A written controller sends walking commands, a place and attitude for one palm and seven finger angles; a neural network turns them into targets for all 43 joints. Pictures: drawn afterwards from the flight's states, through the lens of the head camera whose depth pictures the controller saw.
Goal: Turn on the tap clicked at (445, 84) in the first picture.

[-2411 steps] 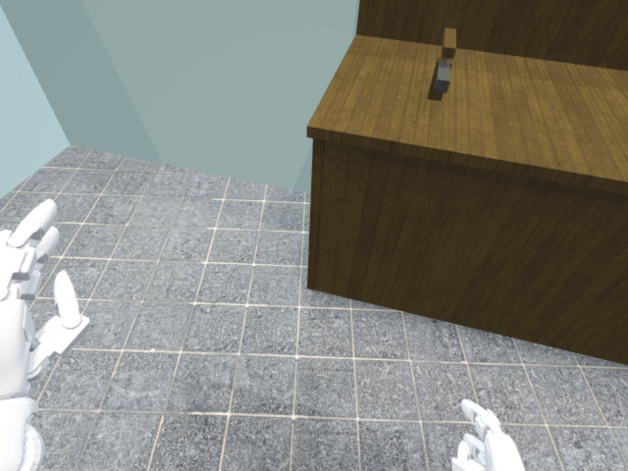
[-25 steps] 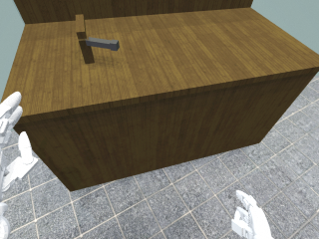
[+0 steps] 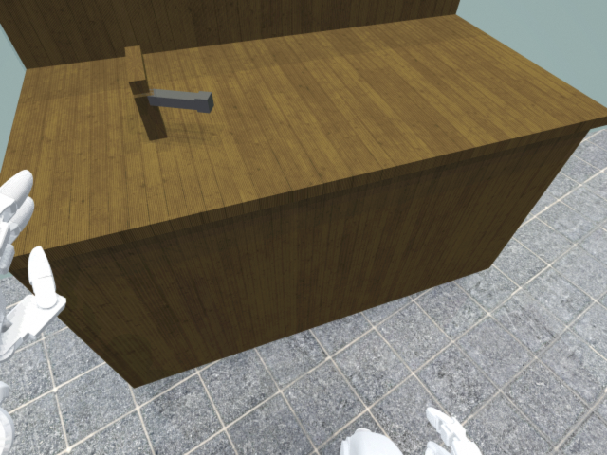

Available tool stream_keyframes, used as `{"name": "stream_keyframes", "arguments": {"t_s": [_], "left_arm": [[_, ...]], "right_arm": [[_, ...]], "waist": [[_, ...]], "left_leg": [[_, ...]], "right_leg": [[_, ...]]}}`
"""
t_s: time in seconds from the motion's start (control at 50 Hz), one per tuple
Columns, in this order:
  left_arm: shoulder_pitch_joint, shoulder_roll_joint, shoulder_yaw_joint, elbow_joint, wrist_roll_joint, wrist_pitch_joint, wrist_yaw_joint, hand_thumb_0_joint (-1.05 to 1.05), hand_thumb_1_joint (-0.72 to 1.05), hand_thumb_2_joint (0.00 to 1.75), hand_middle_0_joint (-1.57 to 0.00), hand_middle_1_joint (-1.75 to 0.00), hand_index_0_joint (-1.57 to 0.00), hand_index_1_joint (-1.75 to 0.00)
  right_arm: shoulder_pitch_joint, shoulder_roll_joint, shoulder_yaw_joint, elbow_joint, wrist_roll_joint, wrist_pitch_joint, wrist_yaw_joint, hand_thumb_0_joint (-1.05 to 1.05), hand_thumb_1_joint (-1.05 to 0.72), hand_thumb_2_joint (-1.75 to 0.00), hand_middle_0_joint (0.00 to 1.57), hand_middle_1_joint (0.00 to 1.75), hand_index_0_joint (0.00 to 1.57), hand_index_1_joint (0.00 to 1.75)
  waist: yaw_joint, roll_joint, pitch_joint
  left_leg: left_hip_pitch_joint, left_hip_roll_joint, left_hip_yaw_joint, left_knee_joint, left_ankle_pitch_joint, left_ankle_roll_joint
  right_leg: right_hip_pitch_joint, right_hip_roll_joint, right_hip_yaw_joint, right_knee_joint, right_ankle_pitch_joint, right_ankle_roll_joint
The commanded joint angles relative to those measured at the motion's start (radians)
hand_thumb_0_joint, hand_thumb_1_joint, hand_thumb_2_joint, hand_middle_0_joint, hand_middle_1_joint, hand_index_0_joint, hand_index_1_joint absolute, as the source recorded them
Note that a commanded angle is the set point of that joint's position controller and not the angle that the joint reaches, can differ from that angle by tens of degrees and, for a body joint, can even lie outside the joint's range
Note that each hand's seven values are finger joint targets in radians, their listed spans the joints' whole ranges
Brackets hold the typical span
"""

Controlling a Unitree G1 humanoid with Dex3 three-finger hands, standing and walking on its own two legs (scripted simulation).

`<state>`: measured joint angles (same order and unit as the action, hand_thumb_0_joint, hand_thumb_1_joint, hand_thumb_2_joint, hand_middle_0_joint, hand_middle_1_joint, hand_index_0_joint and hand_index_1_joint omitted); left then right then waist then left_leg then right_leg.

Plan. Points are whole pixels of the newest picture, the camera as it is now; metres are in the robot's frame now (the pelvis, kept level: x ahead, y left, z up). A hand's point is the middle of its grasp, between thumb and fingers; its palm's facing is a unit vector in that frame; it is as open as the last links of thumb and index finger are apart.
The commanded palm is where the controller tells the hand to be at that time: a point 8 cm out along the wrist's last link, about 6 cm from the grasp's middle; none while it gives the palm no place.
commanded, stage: shuffle to correct the standing spot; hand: left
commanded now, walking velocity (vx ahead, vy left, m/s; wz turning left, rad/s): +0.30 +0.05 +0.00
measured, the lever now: (204, 102) +0.69 +0.21 +0.09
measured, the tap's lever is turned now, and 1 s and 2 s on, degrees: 62 62 62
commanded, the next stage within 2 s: come to a stop and stand still in 0.82 s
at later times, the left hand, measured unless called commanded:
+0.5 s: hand (106, 207) +0.33 +0.22 +0.19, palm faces +0.40 -0.81 -0.42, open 7.4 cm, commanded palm +0.28 +0.27 +0.18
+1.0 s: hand (98, 158) +0.43 +0.28 +0.17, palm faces +0.46 -0.77 -0.44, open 7.4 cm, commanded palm +0.38 +0.31 +0.18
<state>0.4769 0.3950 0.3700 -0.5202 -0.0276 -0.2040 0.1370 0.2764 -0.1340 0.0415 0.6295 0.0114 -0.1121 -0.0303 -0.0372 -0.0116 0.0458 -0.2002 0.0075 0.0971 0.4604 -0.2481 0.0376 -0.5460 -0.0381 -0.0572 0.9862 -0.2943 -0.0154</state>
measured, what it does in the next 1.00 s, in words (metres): walks ahead: right foot, then left foot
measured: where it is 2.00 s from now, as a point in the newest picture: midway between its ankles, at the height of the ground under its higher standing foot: (286, 452)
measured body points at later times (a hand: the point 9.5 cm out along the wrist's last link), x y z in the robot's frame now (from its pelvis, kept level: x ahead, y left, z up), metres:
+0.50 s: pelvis +0.12 -0.01 -0.01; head +0.14 -0.01 +0.44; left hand +0.30 +0.27 +0.21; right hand +0.30 -0.27 -0.08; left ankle +0.17 +0.13 -0.74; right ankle +0.11 -0.12 -0.74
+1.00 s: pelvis +0.23 +0.02 -0.02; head +0.25 +0.02 +0.43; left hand +0.40 +0.32 +0.19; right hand +0.40 -0.21 -0.11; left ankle +0.29 +0.16 -0.74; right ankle +0.19 -0.09 -0.74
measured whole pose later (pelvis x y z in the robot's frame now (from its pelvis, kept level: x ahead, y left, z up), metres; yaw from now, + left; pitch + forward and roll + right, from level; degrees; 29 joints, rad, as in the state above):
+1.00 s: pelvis +0.23 +0.02 -0.02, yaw +1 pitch -2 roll +2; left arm 0.46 0.39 0.41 -0.51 -0.05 -0.21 0.15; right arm 0.20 -0.23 -0.01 0.62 0.01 -0.08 -0.04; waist 0.03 -0.02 0.08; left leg -0.33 0.03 0.10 0.56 -0.20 0.01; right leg -0.23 -0.07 -0.05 0.70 -0.43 0.01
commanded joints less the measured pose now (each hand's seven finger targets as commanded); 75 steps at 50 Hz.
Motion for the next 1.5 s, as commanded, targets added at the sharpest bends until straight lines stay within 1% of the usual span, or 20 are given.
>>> {"name": "stream_keyframes", "arguments": {"t_s": [0.0, 0.08, 0.1, 0.12, 0.14, 0.28, 0.42, 0.5, 0.64, 0.7, 0.76, 0.9, 0.96, 1.02, 1.12, 1.22, 1.42, 1.44, 1.46, 1.48], "left_arm": [[0.045, 0.144, 0.150, -0.116, -0.007, -0.059, 0.018, 0.00, 0.90, 0.90, -0.20, -0.30, -0.20, -0.30], [-0.035, 0.132, 0.129, -0.054, 0.000, -0.055, 0.026, 0.00, 0.90, 0.90, -0.20, -0.30, -0.20, -0.30], [-0.050, 0.139, 0.124, -0.038, 0.011, -0.053, 0.029, 0.00, 0.90, 0.90, -0.20, -0.30, -0.20, -0.30], [-0.089, 0.155, 0.118, -0.047, 0.017, -0.048, 0.030, 0.00, 0.90, 0.90, -0.20, -0.30, -0.20, -0.30], [-0.149, 0.164, 0.118, -0.084, 0.009, -0.051, 0.024, 0.00, 0.90, 0.90, -0.20, -0.30, -0.20, -0.30], [-0.125, 0.190, 0.133, -0.264, 0.000, -0.091, 0.023, 0.00, 0.90, 0.90, -0.20, -0.30, -0.20, -0.30], [-0.030, 0.159, 0.153, -0.233, -0.033, -0.068, 0.042, 0.00, 0.90, 0.90, -0.20, -0.30, -0.20, -0.30], [-0.111, 0.117, 0.105, -0.174, -0.029, -0.060, 0.028, 0.00, 0.90, 0.90, -0.20, -0.30, -0.20, -0.30], [-0.088, 0.131, 0.074, -0.248, -0.009, -0.035, 0.021, 0.00, 0.90, 0.90, -0.20, -0.30, -0.20, -0.30], [-0.086, 0.214, 0.147, -0.267, -0.017, -0.034, 0.031, 0.00, 0.90, 0.90, -0.20, -0.30, -0.20, -0.30], [-0.058, 0.247, 0.207, -0.266, -0.025, -0.058, 0.032, 0.00, 0.90, 0.90, -0.20, -0.30, -0.20, -0.30], [-0.057, 0.135, 0.127, -0.143, -0.027, -0.060, 0.024, 0.00, 0.90, 0.90, -0.20, -0.30, -0.20, -0.30], [-0.111, 0.125, 0.078, -0.220, -0.029, -0.058, 0.019, 0.00, 0.90, 0.90, -0.20, -0.30, -0.20, -0.30], [-0.147, 0.151, 0.087, -0.226, -0.014, -0.045, 0.026, 0.00, 0.90, 0.90, -0.20, -0.30, -0.20, -0.30], [-0.035, 0.184, 0.143, -0.349, -0.015, -0.042, 0.042, 0.00, 0.90, 0.90, -0.20, -0.30, -0.20, -0.30], [0.079, 0.142, 0.152, -0.205, -0.056, -0.011, 0.030, 0.00, 0.90, 0.90, -0.20, -0.30, -0.20, -0.30], [-0.164, 0.111, 0.018, -0.147, -0.040, 0.038, 0.024, 0.00, 0.90, 0.90, -0.20, -0.30, -0.20, -0.30], [-1.056, 0.871, 0.598, -0.247, 0.102, -0.055, 0.011, 0.00, 0.90, 0.90, -0.20, -0.30, -0.20, -0.30], [-0.790, 0.477, 0.295, 0.095, 0.010, -0.003, -0.011, 0.00, 0.90, 0.90, -0.20, -0.30, -0.20, -0.30], [-0.606, 0.308, 0.169, 0.011, -0.002, -0.007, -0.016, 0.00, 0.90, 0.90, -0.20, -0.30, -0.20, -0.30]], "right_arm": [[-0.123, -0.180, -0.079, -0.148, -0.006, -0.052, -0.019, 0.00, -0.90, -0.90, 0.20, 0.30, 0.20, 0.30], [-0.147, -0.182, -0.075, -0.145, -0.005, -0.047, -0.031, 0.00, -0.90, -0.90, 0.20, 0.30, 0.20, 0.30], [-0.138, -0.173, -0.080, -0.142, -0.005, -0.043, -0.029, 0.00, -0.90, -0.90, 0.20, 0.30, 0.20, 0.30], [-0.139, -0.160, -0.085, -0.154, -0.001, -0.039, -0.022, 0.00, -0.90, -0.90, 0.20, 0.30, 0.20, 0.30], [-0.144, -0.185, -0.092, -0.164, -0.005, -0.039, -0.018, 0.00, -0.90, -0.90, 0.20, 0.30, 0.20, 0.30], [-0.167, -0.166, -0.081, -0.159, 0.000, -0.001, -0.012, 0.00, -0.90, -0.90, 0.20, 0.30, 0.20, 0.30], [-0.148, -0.155, -0.089, -0.197, -0.004, -0.021, -0.033, 0.00, -0.90, -0.90, 0.20, 0.30, 0.20, 0.30], [-0.127, -0.202, -0.101, -0.200, 0.020, -0.019, -0.031, 0.00, -0.90, -0.90, 0.20, 0.30, 0.20, 0.30], [-0.156, -0.171, -0.073, -0.186, 0.019, -0.043, -0.007, 0.00, -0.90, -0.90, 0.20, 0.30, 0.20, 0.30], [-0.164, -0.144, -0.062, -0.195, 0.003, -0.038, 0.004, 0.00, -0.90, -0.90, 0.20, 0.30, 0.20, 0.30], [-0.168, -0.156, -0.065, -0.164, 0.010, -0.030, 0.007, 0.00, -0.90, -0.90, 0.20, 0.30, 0.20, 0.30], [-0.159, -0.142, -0.073, -0.156, -0.009, -0.027, -0.018, 0.00, -0.90, -0.90, 0.20, 0.30, 0.20, 0.30], [-0.155, -0.176, -0.089, -0.178, 0.011, -0.036, -0.023, 0.00, -0.90, -0.90, 0.20, 0.30, 0.20, 0.30], [-0.160, -0.160, -0.071, -0.159, -0.014, -0.053, -0.028, 0.00, -0.90, -0.90, 0.20, 0.30, 0.20, 0.30], [-0.169, -0.159, -0.057, -0.190, -0.005, -0.076, -0.019, 0.00, -0.90, -0.90, 0.20, 0.30, 0.20, 0.30], [-0.154, -0.148, -0.055, -0.190, -0.002, -0.042, -0.024, 0.00, -0.90, -0.90, 0.20, 0.30, 0.20, 0.30], [-0.200, -0.166, -0.044, -0.181, -0.003, -0.032, -0.060, 0.00, -0.90, -0.90, 0.20, 0.30, 0.20, 0.30], [-0.075, -0.211, -0.115, -0.167, -0.038, -0.077, -0.061, 0.00, -0.90, -0.90, 0.20, 0.30, 0.20, 0.30], [-0.192, -0.165, -0.075, -0.125, 0.038, -0.044, -0.042, 0.00, -0.90, -0.90, 0.20, 0.30, 0.20, 0.30], [-0.217, -0.186, -0.094, -0.168, 0.018, -0.046, -0.019, 0.00, -0.90, -0.90, 0.20, 0.30, 0.20, 0.30]], "waist": [[0.040, 0.171, -0.091], [0.051, 0.062, -0.119], [0.059, -0.067, -0.146], [0.049, -0.301, -0.176], [0.046, -0.285, -0.132], [0.039, -0.043, -0.074], [0.066, -0.007, -0.138], [0.026, 0.229, -0.147], [0.061, 0.157, -0.149], [0.064, -0.206, -0.158], [0.055, -0.077, -0.061], [0.058, -0.100, -0.173], [0.040, 0.153, -0.227], [0.043, 0.183, -0.144], [0.056, 0.224, -0.185], [0.043, -0.006, -0.195], [0.051, -0.048, -0.098], [0.097, -0.263, 0.134], [0.072, -0.012, 0.063], [0.088, 0.032, 0.000]], "left_leg": [[-0.040, 0.238, -0.183, -0.207, -0.015, 0.126], [-0.198, 0.175, -0.113, 0.040, -0.134, 0.078], [-0.315, 0.116, -0.054, 0.288, -0.129, 0.059], [-0.510, 0.007, -0.008, 0.601, -0.203, 0.021], [-0.589, -0.002, -0.098, 0.796, -0.217, -0.008], [-0.336, 0.129, -0.114, 0.532, -0.009, -0.030], [-0.033, 0.019, 0.047, 0.067, 0.055, -0.018], [0.215, 0.293, -0.437, -0.094, 0.201, 0.154], [-0.085, 0.149, -0.120, 0.109, 0.154, 0.072], [-0.494, -0.006, -0.067, 0.644, -0.230, -0.035], [-0.507, 0.090, -0.159, 0.613, -0.201, -0.044], [0.025, -0.009, 0.056, 0.026, 0.175, -0.023], [0.288, 0.242, -0.272, -0.029, 0.437, 0.100], [0.105, 0.303, -0.361, -0.134, 0.484, 0.128], [0.002, 0.185, -0.141, -0.009, 0.373, 0.005], [-0.025, 0.076, -0.075, 0.099, 0.288, -0.065], [0.041, 0.059, -0.082, 0.005, 0.069, -0.039], [-0.107, 0.040, -0.004, 0.181, 0.076, -0.025], [-0.030, 0.025, -0.044, 0.083, 0.115, -0.025], [0.053, 0.055, -0.050, 0.017, 0.101, -0.031]], "right_leg": [[0.153, -0.009, -0.048, -0.266, 0.026, 0.006], [0.479, 0.031, -0.079, -0.495, 0.019, -0.003], [0.594, -0.060, 0.078, -0.557, -0.067, -0.056], [0.681, -0.281, 0.506, -0.659, -0.140, -0.172], [0.628, -0.386, 0.678, -0.736, -0.146, -0.227], [0.260, -0.284, 0.198, -0.743, -0.047, -0.178], [0.313, -0.177, 0.115, -0.548, -0.003, -0.108], [-0.023, 0.035, -0.019, -0.026, -0.216, 0.008], [0.356, 0.022, -0.042, -0.497, 0.039, 0.001], [0.602, -0.382, 0.569, -0.678, 0.283, -0.210], [0.524, -0.363, 0.438, -0.600, 0.512, -0.224], [0.381, -0.149, 0.079, -0.441, 0.401, -0.057], [0.113, -0.018, 0.017, -0.142, -0.031, 0.031], [0.147, -0.013, 0.051, -0.139, -0.235, 0.027], [0.395, 0.009, 0.034, -0.560, 0.169, 0.012], [0.388, -0.096, 0.182, -0.579, 0.569, -0.044], [0.243, -0.069, 0.170, -0.729, 0.089, 0.004], [0.089, -0.095, 0.281, -0.868, 0.343, 0.093], [0.158, -0.184, 0.221, -0.739, 0.374, -0.060], [0.221, -0.130, 0.266, -0.672, 0.467, -0.016]]}}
